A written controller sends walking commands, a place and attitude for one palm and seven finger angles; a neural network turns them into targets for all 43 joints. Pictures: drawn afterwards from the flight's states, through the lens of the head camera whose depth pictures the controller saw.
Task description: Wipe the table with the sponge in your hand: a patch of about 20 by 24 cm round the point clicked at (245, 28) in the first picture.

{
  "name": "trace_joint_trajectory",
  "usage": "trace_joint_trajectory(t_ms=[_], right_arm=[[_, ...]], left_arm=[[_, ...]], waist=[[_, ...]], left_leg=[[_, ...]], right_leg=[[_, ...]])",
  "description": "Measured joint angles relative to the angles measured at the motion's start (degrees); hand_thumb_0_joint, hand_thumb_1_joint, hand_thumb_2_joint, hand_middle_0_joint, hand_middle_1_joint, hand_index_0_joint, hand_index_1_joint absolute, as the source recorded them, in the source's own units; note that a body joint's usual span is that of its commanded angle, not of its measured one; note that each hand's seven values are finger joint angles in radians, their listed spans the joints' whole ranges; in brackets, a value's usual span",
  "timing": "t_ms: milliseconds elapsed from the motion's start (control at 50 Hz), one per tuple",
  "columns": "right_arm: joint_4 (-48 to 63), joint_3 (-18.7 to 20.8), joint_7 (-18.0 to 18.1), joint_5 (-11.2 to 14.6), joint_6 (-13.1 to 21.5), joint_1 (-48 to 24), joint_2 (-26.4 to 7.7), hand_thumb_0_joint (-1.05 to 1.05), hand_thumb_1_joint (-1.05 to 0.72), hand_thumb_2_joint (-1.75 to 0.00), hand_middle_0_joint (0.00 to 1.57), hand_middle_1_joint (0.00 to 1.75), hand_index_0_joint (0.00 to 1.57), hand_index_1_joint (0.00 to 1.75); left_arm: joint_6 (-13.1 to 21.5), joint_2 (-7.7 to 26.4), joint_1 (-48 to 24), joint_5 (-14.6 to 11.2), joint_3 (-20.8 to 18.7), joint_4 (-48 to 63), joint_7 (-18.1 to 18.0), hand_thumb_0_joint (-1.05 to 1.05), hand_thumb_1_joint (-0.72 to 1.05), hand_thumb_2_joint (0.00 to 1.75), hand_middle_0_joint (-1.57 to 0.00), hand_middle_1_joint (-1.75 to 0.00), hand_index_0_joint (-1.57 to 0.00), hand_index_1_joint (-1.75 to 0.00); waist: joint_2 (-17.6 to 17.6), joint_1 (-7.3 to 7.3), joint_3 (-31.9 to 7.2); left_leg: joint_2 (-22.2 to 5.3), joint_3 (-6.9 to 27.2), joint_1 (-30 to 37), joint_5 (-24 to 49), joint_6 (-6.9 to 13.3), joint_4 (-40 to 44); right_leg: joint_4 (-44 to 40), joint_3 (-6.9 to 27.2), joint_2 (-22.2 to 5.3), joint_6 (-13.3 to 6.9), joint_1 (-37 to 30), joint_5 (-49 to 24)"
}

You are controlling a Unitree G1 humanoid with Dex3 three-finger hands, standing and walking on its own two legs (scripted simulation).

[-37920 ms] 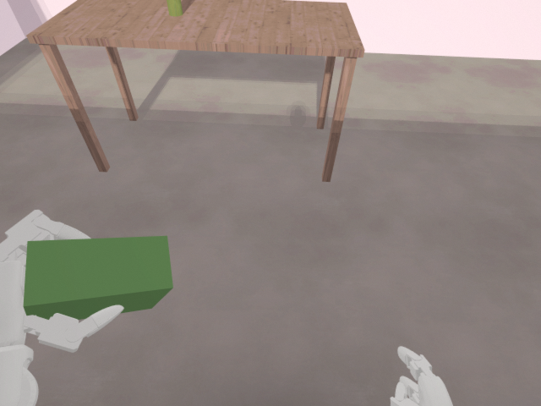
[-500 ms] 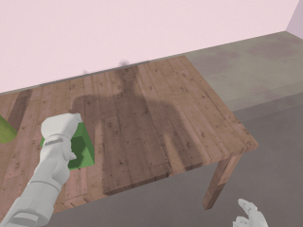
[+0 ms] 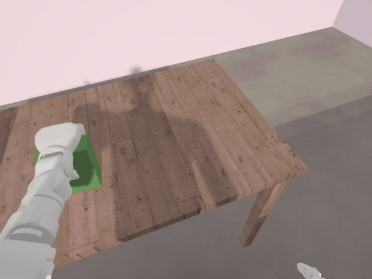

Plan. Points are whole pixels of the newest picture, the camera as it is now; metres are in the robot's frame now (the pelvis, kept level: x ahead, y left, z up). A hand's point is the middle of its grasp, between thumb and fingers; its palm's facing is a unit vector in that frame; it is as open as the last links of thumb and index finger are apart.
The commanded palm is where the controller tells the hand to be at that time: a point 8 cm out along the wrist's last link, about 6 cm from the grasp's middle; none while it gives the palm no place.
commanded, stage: wipe forward along the first lane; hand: left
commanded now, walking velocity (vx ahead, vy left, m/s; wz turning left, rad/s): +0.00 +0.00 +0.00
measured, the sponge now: (75, 172) +0.35 +0.32 +0.00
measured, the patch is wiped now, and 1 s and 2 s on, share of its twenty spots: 0.25 0.35 0.40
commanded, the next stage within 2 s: slide across to the middle lane in 0.42 s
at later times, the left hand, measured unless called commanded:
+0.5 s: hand (66, 136) +0.42 +0.34 +0.06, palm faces -0.15 +0.01 -0.99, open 10.1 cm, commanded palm +0.41 +0.34 +0.10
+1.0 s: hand (81, 127) +0.45 +0.31 +0.07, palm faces -0.08 +0.00 -1.00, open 10.1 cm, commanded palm +0.43 +0.28 +0.12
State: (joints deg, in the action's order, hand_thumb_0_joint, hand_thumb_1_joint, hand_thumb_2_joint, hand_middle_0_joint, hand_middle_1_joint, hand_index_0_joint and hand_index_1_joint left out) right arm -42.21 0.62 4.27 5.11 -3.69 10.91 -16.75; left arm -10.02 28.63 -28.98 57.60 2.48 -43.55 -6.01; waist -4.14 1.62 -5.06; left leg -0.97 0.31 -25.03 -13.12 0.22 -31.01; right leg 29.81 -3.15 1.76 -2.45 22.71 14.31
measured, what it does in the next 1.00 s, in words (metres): stands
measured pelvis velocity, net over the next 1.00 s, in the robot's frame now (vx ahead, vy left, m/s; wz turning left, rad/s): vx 0.03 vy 0.04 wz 0.01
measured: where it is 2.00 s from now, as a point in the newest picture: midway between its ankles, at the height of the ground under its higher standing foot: outside the picture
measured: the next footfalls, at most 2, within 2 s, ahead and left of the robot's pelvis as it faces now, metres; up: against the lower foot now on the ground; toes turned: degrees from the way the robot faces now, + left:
none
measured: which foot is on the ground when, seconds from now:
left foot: down 0.00-1.00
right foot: down 0.00-1.00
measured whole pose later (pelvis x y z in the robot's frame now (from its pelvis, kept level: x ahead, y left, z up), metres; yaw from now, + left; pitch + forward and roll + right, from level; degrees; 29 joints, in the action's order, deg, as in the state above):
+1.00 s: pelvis +0.03 +0.04 +0.00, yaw +1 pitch +10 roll -1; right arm -43.5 0.5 2.1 4.4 -5.0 9.6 -13.8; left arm -16.5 24.5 -41.5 57.4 9.2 -50.7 -8.7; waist -3.0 0.6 -6.0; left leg 1.3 0.0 -25.6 -15.3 2.4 -30.9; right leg 27.2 -2.8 -0.3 0.1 21.8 15.3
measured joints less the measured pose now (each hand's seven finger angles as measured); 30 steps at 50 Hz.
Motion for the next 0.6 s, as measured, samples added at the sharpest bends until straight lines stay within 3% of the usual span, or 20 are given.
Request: trace_joint_trajectory(t_ms=[600], right_arm=[[-0.20,0.61,-1.46,-0.54,-1.49,3.16,0.55,0.01,-0.91,-0.90,0.21,0.30,0.20,0.30]], left_arm=[[2.39,4.12,-10.07,2.06,-1.59,-10.95,-0.52,0.01,-0.55,1.08,-0.76,-1.31,-0.78,-1.31]], waist=[[1.20,-2.40,-1.36]], left_leg=[[0.58,-0.91,-4.14,-1.83,1.47,-1.52]], right_leg=[[-1.31,0.99,-0.57,1.79,3.01,0.06]])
